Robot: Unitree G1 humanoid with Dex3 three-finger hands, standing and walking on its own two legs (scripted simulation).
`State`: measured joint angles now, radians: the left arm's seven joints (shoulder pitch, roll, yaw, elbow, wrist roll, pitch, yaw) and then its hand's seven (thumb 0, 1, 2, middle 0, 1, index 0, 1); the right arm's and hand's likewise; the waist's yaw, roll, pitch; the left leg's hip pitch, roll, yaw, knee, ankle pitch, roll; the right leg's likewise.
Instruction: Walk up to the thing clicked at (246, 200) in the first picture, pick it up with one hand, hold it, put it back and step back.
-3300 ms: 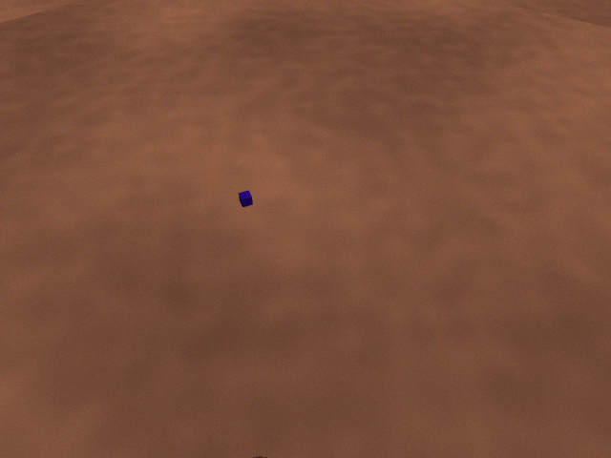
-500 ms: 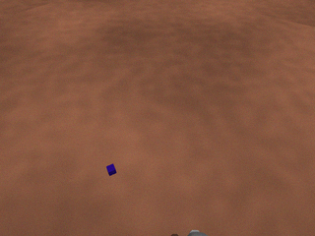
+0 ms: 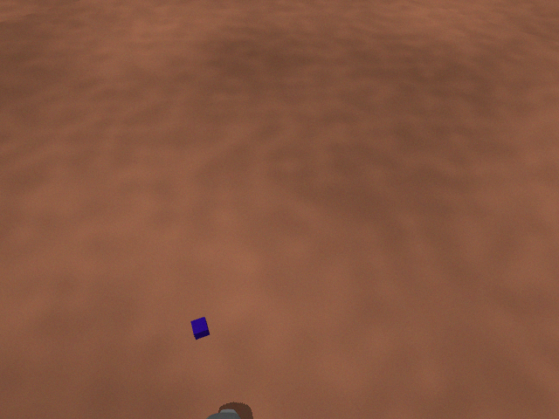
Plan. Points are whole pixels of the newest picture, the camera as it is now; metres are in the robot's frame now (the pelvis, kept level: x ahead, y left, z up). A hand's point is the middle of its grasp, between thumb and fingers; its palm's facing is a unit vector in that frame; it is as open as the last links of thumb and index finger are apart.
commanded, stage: walk up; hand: left
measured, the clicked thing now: (200, 328) +0.53 +0.29 -0.74
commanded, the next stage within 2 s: none
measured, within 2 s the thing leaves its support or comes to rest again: neither
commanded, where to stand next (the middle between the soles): +0.18 +0.00 m, yaw -1 degrees
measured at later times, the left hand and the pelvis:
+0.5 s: hand out of the picture +0.14 +0.27 -0.15, palm faces -0.06 -0.91 -0.42, open 7.3 cm; pelvis +0.08 +0.00 -0.01, yaw -1 degrees
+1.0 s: hand (125, 406) +0.18 +0.26 -0.14, palm faces -0.04 -0.95 -0.30, open 7.3 cm; pelvis +0.07 +0.01 +0.01, yaw -1 degrees
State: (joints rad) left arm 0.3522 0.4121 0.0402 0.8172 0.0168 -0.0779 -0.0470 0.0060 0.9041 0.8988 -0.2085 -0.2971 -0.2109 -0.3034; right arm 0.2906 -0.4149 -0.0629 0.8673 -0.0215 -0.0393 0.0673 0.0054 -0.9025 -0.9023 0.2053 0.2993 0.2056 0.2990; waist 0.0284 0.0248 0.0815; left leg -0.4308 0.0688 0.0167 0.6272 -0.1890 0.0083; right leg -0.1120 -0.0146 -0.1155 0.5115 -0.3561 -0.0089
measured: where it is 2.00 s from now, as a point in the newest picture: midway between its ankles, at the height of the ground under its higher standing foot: outside the picture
